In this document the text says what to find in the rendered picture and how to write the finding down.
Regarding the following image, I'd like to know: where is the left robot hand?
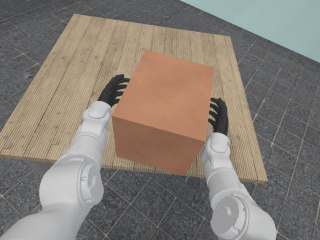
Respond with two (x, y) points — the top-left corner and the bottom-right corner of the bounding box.
(97, 74), (130, 108)

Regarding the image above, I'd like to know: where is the robot left upper arm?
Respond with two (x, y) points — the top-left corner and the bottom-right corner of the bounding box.
(0, 162), (104, 240)

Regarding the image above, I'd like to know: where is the robot left forearm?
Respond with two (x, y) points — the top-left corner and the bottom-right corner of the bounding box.
(39, 101), (112, 205)

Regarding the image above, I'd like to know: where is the robot right forearm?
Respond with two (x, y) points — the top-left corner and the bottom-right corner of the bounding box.
(201, 132), (261, 211)

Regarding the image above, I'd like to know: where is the table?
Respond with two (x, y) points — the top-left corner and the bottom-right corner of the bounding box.
(0, 14), (268, 184)

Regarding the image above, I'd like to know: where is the robot right upper arm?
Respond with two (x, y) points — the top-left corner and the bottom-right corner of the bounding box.
(210, 195), (277, 240)

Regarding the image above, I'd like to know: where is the right robot hand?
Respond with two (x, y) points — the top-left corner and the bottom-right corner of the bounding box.
(208, 97), (229, 136)

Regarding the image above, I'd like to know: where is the carton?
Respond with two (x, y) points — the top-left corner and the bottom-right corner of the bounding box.
(111, 50), (214, 176)

